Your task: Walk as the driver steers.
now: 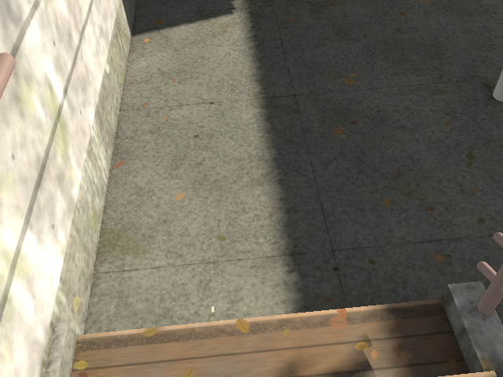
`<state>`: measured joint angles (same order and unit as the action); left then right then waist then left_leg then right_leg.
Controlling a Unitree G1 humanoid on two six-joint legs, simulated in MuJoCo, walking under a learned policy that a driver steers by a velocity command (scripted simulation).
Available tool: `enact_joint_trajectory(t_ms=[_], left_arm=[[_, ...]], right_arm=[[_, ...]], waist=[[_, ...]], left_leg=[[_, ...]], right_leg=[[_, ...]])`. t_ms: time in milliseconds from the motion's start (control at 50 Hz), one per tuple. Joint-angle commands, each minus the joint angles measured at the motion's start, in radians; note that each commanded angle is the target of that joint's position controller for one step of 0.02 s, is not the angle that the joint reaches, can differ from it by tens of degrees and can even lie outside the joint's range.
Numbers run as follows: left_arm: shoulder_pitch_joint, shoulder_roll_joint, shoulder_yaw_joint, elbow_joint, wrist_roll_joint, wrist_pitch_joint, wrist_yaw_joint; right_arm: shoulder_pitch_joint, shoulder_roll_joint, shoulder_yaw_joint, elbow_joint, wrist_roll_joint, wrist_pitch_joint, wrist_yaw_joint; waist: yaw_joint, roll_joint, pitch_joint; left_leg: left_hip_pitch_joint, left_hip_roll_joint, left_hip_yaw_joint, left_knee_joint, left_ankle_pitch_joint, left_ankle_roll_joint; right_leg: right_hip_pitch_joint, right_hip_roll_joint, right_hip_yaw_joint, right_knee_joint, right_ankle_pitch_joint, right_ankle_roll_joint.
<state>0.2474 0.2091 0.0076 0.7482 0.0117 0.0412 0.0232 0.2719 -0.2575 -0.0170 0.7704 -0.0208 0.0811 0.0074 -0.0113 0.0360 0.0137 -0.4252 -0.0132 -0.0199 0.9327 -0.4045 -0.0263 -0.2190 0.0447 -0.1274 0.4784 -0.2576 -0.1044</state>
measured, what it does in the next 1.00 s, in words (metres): steps on the spot: left foot, then right foot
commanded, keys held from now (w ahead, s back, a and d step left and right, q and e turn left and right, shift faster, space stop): q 0.46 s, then no key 0.10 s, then e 0.28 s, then w+e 0.16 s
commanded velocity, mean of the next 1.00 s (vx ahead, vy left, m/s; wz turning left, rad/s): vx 0.02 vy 0.00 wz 0.21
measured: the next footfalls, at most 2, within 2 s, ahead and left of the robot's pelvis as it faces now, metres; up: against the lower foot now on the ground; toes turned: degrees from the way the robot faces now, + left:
left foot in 0.14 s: +0.02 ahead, +0.09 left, +0.00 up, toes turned +7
right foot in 0.68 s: +0.09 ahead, -0.08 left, +0.00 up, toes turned +21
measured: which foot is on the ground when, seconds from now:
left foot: up 0.00-0.12, down 0.14-0.72, up 0.74-1.00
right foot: down 0.00-0.14, up 0.16-0.66, down 0.68-1.00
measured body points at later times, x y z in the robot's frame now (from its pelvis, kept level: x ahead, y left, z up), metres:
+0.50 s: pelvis -0.01 +0.01 +0.00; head +0.00 +0.05 +0.45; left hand +0.10 +0.29 -0.10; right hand +0.17 -0.22 -0.09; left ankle -0.02 +0.09 -0.74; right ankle +0.09 -0.12 -0.63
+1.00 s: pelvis +0.04 -0.02 +0.00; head +0.06 -0.03 +0.45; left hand +0.04 +0.26 -0.10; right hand +0.25 -0.24 -0.11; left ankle +0.01 +0.11 -0.70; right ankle +0.05 -0.10 -0.74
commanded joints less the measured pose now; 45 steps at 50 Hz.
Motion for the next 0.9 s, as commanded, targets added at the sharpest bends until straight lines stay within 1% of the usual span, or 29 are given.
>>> enact_joint_trajectory(t_ms=[20, 80, 120, 140, 160, 180, 200, 220, 240, 280, 300, 360, 440, 480, 500, 520, 540, 580, 620, 640, 660, 680, 700, 720, 740, 800, 840, 860, 900], left_arm=[[0.027, 0.151, 0.048, -0.058, 0.007, -0.002, 0.005], [0.02, 0.178, 0.055, -0.071, 0.019, 0.005, 0.008], [-0.02, 0.192, 0.061, -0.08, 0.009, 0.005, 0.012], [-0.02, 0.199, 0.067, -0.08, 0.009, 0.002, 0.01], [-0.031, 0.148, 0.058, -0.117, 0.013, 0.0, 0.0], [-0.169, 0.135, 0.05, -0.215, 0.016, 0.0, -0.001], [-0.196, 0.167, 0.056, -0.212, 0.025, 0.0, -0.004], [-0.165, 0.148, 0.049, -0.207, 0.021, -0.007, -0.01], [-0.141, 0.15, 0.044, -0.194, 0.027, -0.015, -0.009], [-0.066, 0.143, 0.036, -0.162, 0.057, -0.009, -0.007], [-0.049, 0.138, 0.033, -0.16, 0.051, 0.007, -0.006], [-0.121, 0.12, 0.022, -0.203, 0.039, 0.027, -0.005], [-0.182, 0.097, -0.003, -0.255, 0.051, 0.023, -0.01], [-0.186, 0.098, -0.01, -0.256, 0.041, 0.012, -0.007], [-0.191, 0.1, -0.013, -0.256, 0.035, 0.009, -0.005], [-0.175, 0.11, -0.01, -0.247, 0.03, 0.005, -0.008], [-0.165, 0.125, -0.005, -0.231, 0.029, 0.001, -0.012], [-0.181, 0.107, -0.017, -0.256, 0.013, 0.005, -0.019], [-0.138, 0.083, -0.027, -0.234, -0.003, -0.005, -0.024], [-0.072, 0.065, -0.029, -0.207, -0.006, -0.01, -0.021], [-0.019, 0.045, -0.034, -0.182, 0.003, -0.015, -0.015], [-0.004, 0.034, -0.04, -0.177, 0.015, -0.024, -0.003], [0.044, 0.077, -0.047, -0.185, 0.021, -0.038, 0.0], [-0.001, 0.141, -0.03, -0.172, 0.023, -0.046, -0.002], [-0.049, 0.14, -0.021, -0.182, 0.004, -0.05, -0.015], [-0.047, 0.189, 0.005, -0.181, 0.0, -0.054, -0.017], [0.014, 0.18, 0.014, -0.169, -0.009, -0.046, -0.023], [0.051, 0.184, 0.02, -0.158, -0.015, -0.039, -0.023], [0.096, 0.205, 0.037, -0.138, -0.01, -0.022, -0.023]], right_arm=[[-0.095, -0.058, -0.012, -0.113, 0.013, -0.016, 0.006], [-0.111, -0.052, -0.01, -0.145, 0.017, -0.026, 0.017], [-0.049, -0.041, -0.01, -0.141, 0.016, -0.034, 0.018], [0.002, -0.056, -0.014, -0.135, 0.014, -0.044, 0.013], [0.075, -0.141, -0.036, -0.142, 0.003, -0.054, 0.008], [0.12, -0.276, -0.073, -0.146, 0.005, -0.041, 0.01], [0.155, -0.242, -0.066, -0.131, -0.006, -0.037, -0.005], [0.098, -0.213, -0.056, -0.129, 0.001, -0.031, -0.021], [0.029, -0.167, -0.05, -0.152, 0.006, -0.029, -0.029], [-0.03, -0.141, -0.048, -0.165, 0.019, -0.032, -0.033], [-0.045, -0.13, -0.046, -0.175, 0.028, -0.035, -0.029], [-0.021, -0.139, -0.046, -0.189, 0.025, -0.028, -0.034], [0.023, -0.175, -0.06, -0.19, 0.031, -0.031, -0.052], [0.018, -0.19, -0.065, -0.191, 0.022, -0.029, -0.058], [0.005, -0.176, -0.061, -0.199, 0.015, -0.031, -0.056], [0.006, -0.168, -0.06, -0.198, 0.012, -0.031, -0.039], [-0.039, -0.164, -0.056, -0.214, 0.006, -0.036, -0.026], [-0.03, -0.139, -0.047, -0.212, -0.01, -0.027, -0.007], [-0.046, -0.117, -0.035, -0.21, -0.022, -0.015, -0.005], [-0.044, -0.09, -0.023, -0.199, -0.015, -0.01, -0.014], [-0.035, -0.056, -0.008, -0.189, -0.007, -0.01, -0.023], [0.033, -0.015, 0.002, -0.15, 0.001, -0.025, -0.028], [0.084, 0.014, 0.004, -0.144, -0.004, -0.037, -0.023], [0.01, -0.102, -0.028, -0.165, 0.006, -0.038, -0.018], [-0.071, -0.156, -0.048, -0.163, 0.011, -0.037, -0.018], [-0.112, -0.117, -0.048, -0.144, 0.014, -0.034, 0.0], [-0.111, -0.092, -0.046, -0.135, 0.012, -0.029, -0.002], [-0.12, -0.095, -0.048, -0.135, 0.004, -0.032, -0.003], [-0.168, -0.081, -0.044, -0.149, -0.001, -0.035, -0.001]], waist=[[0.049, -0.143, -0.01], [0.062, -0.163, -0.057], [0.004, -0.126, -0.08], [-0.026, -0.074, -0.092], [-0.047, 0.14, -0.121], [-0.118, 0.239, -0.03], [-0.108, 0.071, -0.006], [-0.05, 0.053, 0.001], [-0.012, 0.025, -0.009], [0.025, 0.028, -0.072], [0.043, 0.037, -0.114], [0.022, 0.04, -0.085], [-0.009, 0.061, -0.062], [-0.016, 0.082, -0.073], [-0.019, 0.091, -0.077], [-0.021, 0.104, -0.081], [-0.009, 0.117, -0.104], [-0.023, 0.15, -0.064], [-0.024, 0.147, -0.058], [0.004, 0.129, -0.052], [0.032, 0.077, -0.039], [0.015, 0.003, -0.045], [-0.013, -0.154, -0.093], [-0.004, -0.242, -0.002], [0.003, -0.185, 0.047], [0.01, -0.209, 0.0], [0.025, -0.21, -0.031], [0.034, -0.192, -0.063], [0.048, -0.181, -0.058]], left_leg=[[-0.113, 0.004, 0.037, -0.069, -0.062, 0.022], [-0.014, -0.03, 0.088, -0.214, -0.067, 0.063], [0.152, -0.044, 0.103, -0.394, 0.066, 0.098], [0.31, -0.019, 0.032, -0.494, 0.147, 0.114], [0.512, 0.21, -0.323, -0.609, 0.104, 0.174], [0.526, 0.424, -0.698, -0.655, 0.404, 0.328], [0.544, 0.395, -0.616, -0.608, 0.526, 0.362], [0.48, 0.343, -0.513, -0.579, 0.541, 0.352], [0.431, 0.276, -0.424, -0.565, 0.575, 0.314], [0.304, 0.188, -0.303, -0.534, 0.8, 0.282], [0.261, 0.163, -0.267, -0.516, 0.781, 0.277], [0.183, 0.121, -0.312, -0.506, 0.509, 0.254], [0.232, 0.117, -0.419, -0.523, 0.367, 0.25], [0.264, 0.134, -0.456, -0.539, 0.302, 0.263], [0.261, 0.133, -0.453, -0.541, 0.284, 0.265], [0.244, 0.129, -0.443, -0.543, 0.272, 0.265], [0.167, 0.118, -0.401, -0.516, 0.39, 0.256], [0.15, 0.114, -0.4, -0.532, 0.401, 0.259], [0.103, 0.108, -0.392, -0.55, 0.344, 0.243], [0.061, 0.108, -0.396, -0.555, 0.286, 0.23], [-0.003, 0.092, -0.382, -0.546, 0.224, 0.194], [-0.078, 0.062, -0.341, -0.475, 0.174, 0.138], [-0.16, 0.027, -0.243, -0.295, -0.108, 0.081], [-0.142, -0.021, -0.171, -0.436, -0.072, 0.05], [-0.07, -0.006, -0.155, -0.44, 0.022, 0.034], [0.026, -0.037, -0.097, -0.393, 0.078, 0.016], [-0.029, -0.053, -0.064, -0.319, 0.002, 0.006], [-0.063, -0.059, -0.06, -0.279, -0.031, 0.011], [-0.126, -0.055, -0.052, -0.231, -0.039, 0.004]], right_leg=[[0.109, -0.319, 0.243, -0.112, 0.289, -0.159], [0.11, -0.318, 0.232, -0.068, 0.261, -0.144], [0.024, -0.3, 0.189, -0.002, 0.212, -0.091], [-0.108, -0.273, 0.14, 0.078, 0.098, -0.028], [-0.359, -0.176, 0.026, 0.361, -0.214, 0.058], [-0.698, 0.032, 0.044, 0.473, -0.473, 0.11], [-0.733, -0.014, 0.181, 0.594, -0.413, 0.125], [-0.718, -0.029, 0.198, 0.659, -0.315, 0.143], [-0.695, -0.038, 0.197, 0.695, -0.21, 0.161], [-0.568, -0.019, 0.164, 0.832, -0.075, 0.193], [-0.526, -0.007, 0.153, 0.882, -0.046, 0.196], [-0.601, 0.001, 0.138, 0.947, 0.002, 0.204], [-0.634, -0.002, 0.157, 0.799, 0.042, 0.195], [-0.595, -0.01, 0.182, 0.712, 0.048, 0.186], [-0.561, -0.013, 0.187, 0.658, 0.036, 0.182], [-0.5, -0.016, 0.189, 0.596, 0.021, 0.175], [-0.369, 0.0, 0.143, 0.64, 0.087, 0.171], [-0.31, -0.003, 0.149, 0.457, -0.141, 0.157], [-0.127, -0.006, 0.124, 0.27, -0.178, 0.123], [-0.018, -0.015, 0.118, 0.137, -0.137, 0.105], [0.122, -0.027, 0.117, -0.038, -0.068, 0.096], [0.26, -0.099, 0.211, -0.112, 0.0, 0.095], [0.369, -0.292, 0.47, -0.097, 0.16, 0.058], [0.164, -0.324, 0.621, -0.156, 0.217, -0.008], [0.096, -0.276, 0.606, -0.186, 0.149, -0.005], [0.087, -0.196, 0.554, -0.156, 0.148, 0.001], [0.15, -0.19, 0.553, -0.118, 0.283, -0.025], [0.186, -0.19, 0.574, -0.116, 0.241, -0.037], [0.193, -0.183, 0.62, -0.157, 0.007, -0.076]])
Keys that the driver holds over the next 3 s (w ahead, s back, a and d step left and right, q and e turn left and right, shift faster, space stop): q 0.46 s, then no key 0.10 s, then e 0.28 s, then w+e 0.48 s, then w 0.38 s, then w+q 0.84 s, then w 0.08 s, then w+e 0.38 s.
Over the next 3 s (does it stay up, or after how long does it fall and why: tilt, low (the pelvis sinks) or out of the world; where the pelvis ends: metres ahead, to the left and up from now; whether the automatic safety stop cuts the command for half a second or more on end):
stays up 1.07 0.06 -0.50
